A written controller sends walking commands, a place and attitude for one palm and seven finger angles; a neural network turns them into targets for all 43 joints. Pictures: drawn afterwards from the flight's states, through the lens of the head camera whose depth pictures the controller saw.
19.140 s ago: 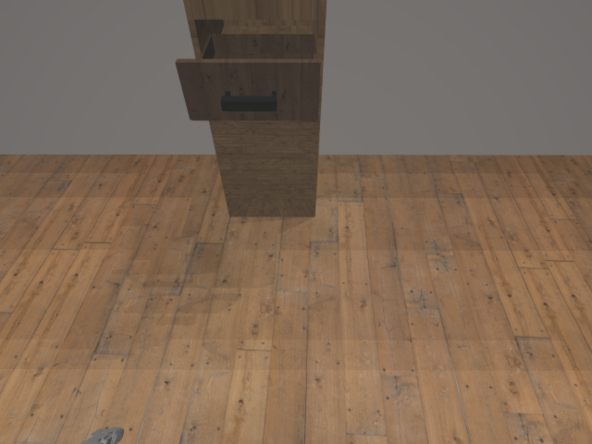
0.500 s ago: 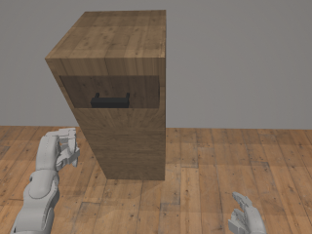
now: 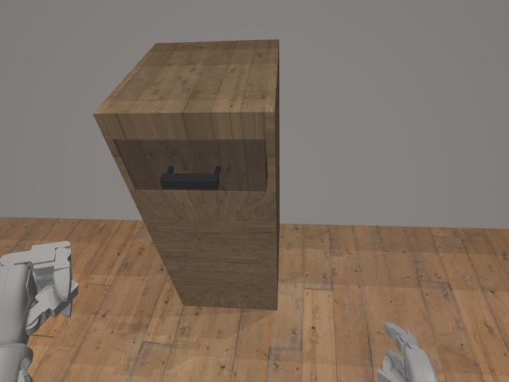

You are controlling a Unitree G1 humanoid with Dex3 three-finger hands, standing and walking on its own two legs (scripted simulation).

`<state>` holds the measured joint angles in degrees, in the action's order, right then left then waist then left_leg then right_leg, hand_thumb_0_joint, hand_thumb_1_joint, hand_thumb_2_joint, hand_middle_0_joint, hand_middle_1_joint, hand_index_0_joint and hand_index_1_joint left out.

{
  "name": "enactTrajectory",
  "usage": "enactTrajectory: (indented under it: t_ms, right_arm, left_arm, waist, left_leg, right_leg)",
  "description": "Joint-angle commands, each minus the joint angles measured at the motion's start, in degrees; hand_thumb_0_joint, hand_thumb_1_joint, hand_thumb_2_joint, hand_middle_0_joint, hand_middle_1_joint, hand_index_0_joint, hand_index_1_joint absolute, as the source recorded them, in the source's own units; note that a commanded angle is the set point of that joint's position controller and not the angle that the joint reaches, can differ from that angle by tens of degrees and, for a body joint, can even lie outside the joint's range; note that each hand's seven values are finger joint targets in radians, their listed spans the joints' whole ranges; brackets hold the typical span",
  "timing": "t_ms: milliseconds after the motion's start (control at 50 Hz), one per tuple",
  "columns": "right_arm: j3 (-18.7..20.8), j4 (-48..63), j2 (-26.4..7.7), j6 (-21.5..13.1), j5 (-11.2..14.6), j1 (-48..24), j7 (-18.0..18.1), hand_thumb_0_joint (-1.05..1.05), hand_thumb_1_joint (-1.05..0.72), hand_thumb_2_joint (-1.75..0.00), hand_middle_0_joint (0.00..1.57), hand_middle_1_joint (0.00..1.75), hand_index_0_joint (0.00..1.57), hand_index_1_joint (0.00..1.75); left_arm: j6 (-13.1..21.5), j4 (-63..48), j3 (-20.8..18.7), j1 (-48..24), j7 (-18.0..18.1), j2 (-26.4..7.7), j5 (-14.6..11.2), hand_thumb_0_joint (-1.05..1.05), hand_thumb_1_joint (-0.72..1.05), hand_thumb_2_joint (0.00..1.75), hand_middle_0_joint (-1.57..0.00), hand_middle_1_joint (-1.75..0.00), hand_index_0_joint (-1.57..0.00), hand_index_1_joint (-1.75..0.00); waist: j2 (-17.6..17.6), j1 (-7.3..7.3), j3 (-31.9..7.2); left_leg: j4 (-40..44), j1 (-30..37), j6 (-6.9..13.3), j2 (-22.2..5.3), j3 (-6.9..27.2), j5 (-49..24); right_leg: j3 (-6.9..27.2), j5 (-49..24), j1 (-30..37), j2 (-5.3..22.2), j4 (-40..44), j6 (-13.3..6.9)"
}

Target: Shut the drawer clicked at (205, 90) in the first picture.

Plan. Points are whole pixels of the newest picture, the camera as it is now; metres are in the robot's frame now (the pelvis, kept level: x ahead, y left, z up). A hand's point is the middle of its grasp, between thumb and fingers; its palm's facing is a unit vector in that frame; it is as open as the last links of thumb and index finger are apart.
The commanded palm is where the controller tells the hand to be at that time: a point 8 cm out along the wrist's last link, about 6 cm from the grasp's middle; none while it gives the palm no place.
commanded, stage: draw the hand back to the body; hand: left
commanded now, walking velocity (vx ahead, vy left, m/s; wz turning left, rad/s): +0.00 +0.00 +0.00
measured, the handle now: (192, 175) +0.56 +0.23 +0.00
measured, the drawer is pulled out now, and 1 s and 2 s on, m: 0.00 0.00 0.00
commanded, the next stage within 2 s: step back with the hand held close in 0.16 s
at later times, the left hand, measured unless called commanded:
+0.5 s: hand (77, 271) +0.20 +0.25 +0.15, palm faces +0.31 -0.83 -0.47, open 3.3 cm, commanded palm +0.13 +0.29 +0.17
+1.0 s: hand out of the picture +0.09 +0.28 +0.15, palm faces +0.37 -0.80 -0.47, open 3.3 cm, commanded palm +0.03 +0.32 +0.17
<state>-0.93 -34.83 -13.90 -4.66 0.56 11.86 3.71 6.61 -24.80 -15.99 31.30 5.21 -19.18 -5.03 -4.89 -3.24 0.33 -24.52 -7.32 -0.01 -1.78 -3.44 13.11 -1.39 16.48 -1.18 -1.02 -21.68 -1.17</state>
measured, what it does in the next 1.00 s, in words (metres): shifts its weight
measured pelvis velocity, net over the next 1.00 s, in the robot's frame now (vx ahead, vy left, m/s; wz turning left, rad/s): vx -0.10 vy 0.04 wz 0.00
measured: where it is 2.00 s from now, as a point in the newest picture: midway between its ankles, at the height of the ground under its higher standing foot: outside the picture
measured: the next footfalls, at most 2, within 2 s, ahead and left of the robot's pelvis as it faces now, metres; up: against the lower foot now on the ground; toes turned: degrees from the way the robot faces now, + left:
right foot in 1.38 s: -0.24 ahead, -0.07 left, +0.00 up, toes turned -2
left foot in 1.52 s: -0.09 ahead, +0.13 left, +0.00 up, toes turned -2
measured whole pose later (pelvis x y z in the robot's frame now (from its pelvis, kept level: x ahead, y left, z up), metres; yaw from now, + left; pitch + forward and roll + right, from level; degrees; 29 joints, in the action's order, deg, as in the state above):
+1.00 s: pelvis -0.10 +0.04 -0.01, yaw +0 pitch -1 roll -2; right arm -0.1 -30.0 -11.7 -3.6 0.1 11.0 4.1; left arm 12.7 -32.9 -21.1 36.4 7.8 -20.8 -2.3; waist -2.5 -0.9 3.3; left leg -33.8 -24.3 3.0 -0.9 -3.7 13.1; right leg -0.8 11.7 -17.8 0.0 -29.9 1.3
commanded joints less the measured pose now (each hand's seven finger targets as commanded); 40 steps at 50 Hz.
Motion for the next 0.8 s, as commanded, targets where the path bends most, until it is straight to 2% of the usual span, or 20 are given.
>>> enactTrajectory:
  t_ms: [0,40,80,140,160,180,200,240,260,280,300,320,380,440,520,540,600,680,740,780]
  right_arm:
    - [2.2,9.7,-5.0,-3.9,0.1,-8.7,0.5,0.00,-0.90,-0.90,0.20,0.30,0.20,0.30]
    - [2.4,9.3,-5.3,-4.0,0.2,-8.3,0.6,0.00,-0.90,-0.90,0.20,0.30,0.20,0.30]
    - [2.3,9.3,-5.2,-3.8,0.0,-8.3,1.0,0.00,-0.90,-0.90,0.20,0.30,0.20,0.30]
    - [2.3,9.3,-5.2,-4.1,-0.1,-8.4,1.2,0.00,-0.90,-0.90,0.20,0.30,0.20,0.30]
    - [2.3,9.6,-5.1,-4.1,-0.2,-8.3,1.2,0.00,-0.90,-0.90,0.20,0.30,0.20,0.30]
    - [2.2,9.8,-5.0,-4.3,-0.3,-8.6,1.2,0.00,-0.90,-0.90,0.20,0.30,0.20,0.30]
    - [2.1,9.7,-4.8,-4.4,-0.3,-8.6,1.1,0.00,-0.90,-0.90,0.20,0.30,0.20,0.30]
    - [1.9,9.7,-4.8,-4.6,-0.3,-8.6,0.9,0.00,-0.90,-0.90,0.20,0.30,0.20,0.30]
    - [1.9,9.7,-4.6,-4.6,-0.4,-8.7,0.9,0.00,-0.90,-0.90,0.20,0.30,0.20,0.30]
    - [2.1,11.2,-5.9,-3.1,-0.4,-7.7,0.4,0.00,-0.90,-0.90,0.20,0.30,0.20,0.30]
    - [2.2,9.5,-4.9,-2.1,-0.6,-7.3,0.3,0.00,-0.90,-0.90,0.20,0.30,0.20,0.30]
    - [2.4,10.0,-4.6,-1.2,-0.5,-7.5,0.2,0.00,-0.90,-0.90,0.20,0.30,0.20,0.30]
    - [3.3,11.0,-5.5,0.5,-0.5,-6.9,-0.1,0.00,-0.90,-0.90,0.20,0.30,0.20,0.30]
    - [3.8,12.2,-5.6,1.8,-0.5,-7.5,-0.2,0.00,-0.90,-0.90,0.20,0.30,0.20,0.30]
    - [4.1,14.3,-4.9,3.1,-0.1,-7.6,-0.1,0.00,-0.90,-0.90,0.20,0.30,0.20,0.30]
    - [4.1,14.6,-5.2,3.2,-0.2,-8.1,0.2,0.00,-0.90,-0.90,0.20,0.30,0.20,0.30]
    - [4.2,15.3,-4.9,3.1,0.0,-7.4,0.4,0.00,-0.90,-0.90,0.20,0.30,0.20,0.30]
    - [4.4,14.8,-5.2,2.3,-0.1,-6.3,0.6,0.00,-0.90,-0.90,0.20,0.30,0.20,0.30]
    - [4.6,14.5,-5.9,1.0,-0.3,-6.6,0.9,0.00,-0.90,-0.90,0.20,0.30,0.20,0.30]
    - [4.4,14.3,-5.9,0.2,0.0,-6.0,0.9,0.00,-0.90,-0.90,0.20,0.30,0.20,0.30]
  left_arm:
    - [3.6,-12.1,-5.8,-3.4,0.7,-8.3,0.0,0.00,0.90,0.90,-1.40,-1.60,-1.40,-1.60]
    - [3.4,-10.4,-5.2,-4.9,0.8,-7.7,0.3,0.00,0.90,0.90,-1.40,-1.60,-1.40,-1.60]
    - [3.3,-10.0,-5.3,-6.4,1.0,-8.0,0.3,0.00,0.90,0.90,-1.40,-1.60,-1.40,-1.60]
    - [3.6,-11.2,-6.5,-6.6,1.3,-9.3,0.4,0.00,0.90,0.90,-1.40,-1.60,-1.40,-1.60]
    - [3.8,-12.7,-6.2,-6.2,1.3,-8.8,0.3,0.00,0.90,0.90,-1.40,-1.60,-1.40,-1.60]
    - [3.7,-13.7,-6.9,-6.1,1.5,-9.9,0.5,0.00,0.90,0.90,-1.40,-1.60,-1.40,-1.60]
    - [3.7,-14.1,-6.5,-5.5,1.5,-9.2,0.4,0.00,0.90,0.90,-1.40,-1.60,-1.40,-1.60]
    - [3.3,-14.7,-6.7,-5.5,1.6,-9.7,0.6,0.00,0.90,0.90,-1.40,-1.60,-1.40,-1.60]
    - [3.2,-14.4,-6.6,-4.7,1.7,-9.4,0.5,0.00,0.90,0.90,-1.40,-1.60,-1.40,-1.60]
    - [6.0,-20.2,-15.6,-13.9,2.0,-18.4,0.7,0.00,0.90,0.90,-1.40,-1.60,-1.40,-1.60]
    - [6.4,-13.3,-12.6,-8.0,1.5,-13.8,0.9,0.00,0.90,0.90,-1.40,-1.60,-1.40,-1.60]
    - [5.9,-10.9,-10.5,-4.3,1.1,-11.5,1.3,0.00,0.90,0.90,-1.40,-1.60,-1.40,-1.60]
    - [6.1,-10.1,-8.6,-0.4,0.5,-9.1,1.5,0.00,0.90,0.90,-1.40,-1.60,-1.40,-1.60]
    - [6.0,-11.8,-9.5,4.1,0.5,-9.7,1.4,0.00,0.90,0.90,-1.40,-1.60,-1.40,-1.60]
    - [6.2,-17.4,-12.1,6.5,1.2,-12.4,1.3,0.00,0.90,0.90,-1.40,-1.60,-1.40,-1.60]
    - [6.4,-19.2,-13.3,6.4,1.4,-14.0,1.2,0.00,0.90,0.90,-1.40,-1.60,-1.40,-1.60]
    - [6.9,-21.9,-13.5,8.3,2.1,-13.8,1.0,0.00,0.90,0.90,-1.40,-1.60,-1.40,-1.60]
    - [7.0,-21.9,-13.2,8.9,2.6,-13.0,1.0,0.00,0.90,0.90,-1.40,-1.60,-1.40,-1.60]
    - [7.7,-21.2,-13.2,8.2,2.9,-12.5,1.3,0.00,0.90,0.90,-1.40,-1.60,-1.40,-1.60]
    - [8.2,-19.7,-12.6,7.3,3.0,-11.4,1.7,0.00,0.90,0.90,-1.40,-1.60,-1.40,-1.60]
  waist:
    - [4.6,0.45,-0.8]
    - [4.3,0.89,1.2]
    - [4.3,0.81,1.2]
    - [4.7,0.19,-1.1]
    - [3.0,0.05,-3.2]
    - [2.3,-0.40,-4.2]
    - [1.4,-0.40,-4.8]
    - [0.0,-0.49,-4.2]
    - [1.0,-0.46,-3.7]
    - [3.6,1.92,1.2]
    - [7.3,2.48,1.4]
    - [9.0,2.51,1.0]
    - [5.5,2.71,-2.8]
    - [2.6,2.06,-7.4]
    - [5.6,2.03,-10.7]
    - [4.6,1.63,-11.3]
    - [1.2,1.75,-12.0]
    - [-1.1,2.17,-10.2]
    - [-3.6,2.37,-7.2]
    - [-2.8,2.91,-4.8]
  left_leg:
    - [1.3,5.8,2.3,0.1,1.0,-9.2]
    - [1.4,5.7,2.3,0.1,0.9,-8.1]
    - [1.5,5.6,2.4,0.2,1.0,-7.3]
    - [1.3,6.2,2.5,0.3,1.2,-8.5]
    - [1.3,6.8,2.5,0.4,1.3,-10.1]
    - [1.1,6.8,2.5,0.4,1.2,-11.2]
    - [0.8,7.0,2.4,0.4,1.1,-12.6]
    - [0.8,7.0,2.1,0.4,1.2,-13.0]
    - [0.7,6.6,2.1,0.3,1.1,-13.2]
    - [-1.3,2.4,2.9,-0.8,1.7,-9.9]
    - [-2.6,1.7,2.9,-0.8,2.1,-9.7]
    - [-2.7,1.8,2.9,-1.0,1.6,-11.2]
    - [-1.7,2.6,2.8,-2.1,1.2,-18.2]
    - [-1.4,3.9,3.0,-3.2,1.6,-25.7]
    - [-2.1,1.8,2.9,-3.7,2.2,-27.3]
    - [-1.9,1.2,2.7,-3.4,2.5,-27.0]
    - [-1.6,-0.2,2.9,-4.1,3.0,-28.0]
    - [0.1,-4.0,2.8,-5.1,4.3,-21.8]
    - [4.3,-11.8,3.7,-6.3,6.3,-6.8]
    - [6.7,-18.6,4.2,-6.8,7.3,6.0]
  right_leg:
    - [0.8,-13.2,-9.1,1.0,4.7,0.6]
    - [0.8,-11.9,-10.6,1.1,5.5,0.7]
    - [1.0,-10.8,-10.5,1.3,5.3,0.8]
    - [1.1,-12.3,-9.1,1.4,4.9,0.6]
    - [1.1,-14.2,-7.6,1.5,4.0,0.4]
    - [1.2,-15.8,-6.8,1.6,3.4,0.4]
    - [1.0,-17.2,-6.3,1.6,3.0,0.3]
    - [0.9,-17.3,-6.5,1.5,3.3,0.2]
    - [0.8,-17.8,-6.4,1.5,3.2,0.3]
    - [7.2,-24.1,-11.8,4.7,5.9,0.5]
    - [6.7,-27.0,-11.7,6.0,5.2,0.5]
    - [6.3,-30.3,-11.4,6.3,4.3,0.9]
    - [4.4,-31.5,-9.6,5.7,1.2,1.6]
    - [2.9,-31.0,-8.4,4.8,-1.2,2.0]
    - [2.9,-31.6,-6.7,4.5,-3.0,2.0]
    - [3.0,-30.9,-6.7,4.3,-3.1,2.0]
    - [2.7,-28.6,-6.9,3.6,-5.1,2.1]
    - [2.5,-21.0,-7.9,2.5,-6.2,2.2]
    - [2.3,-13.4,-6.2,1.3,-8.0,2.1]
    - [2.4,-9.9,-4.4,1.0,-9.5,2.1]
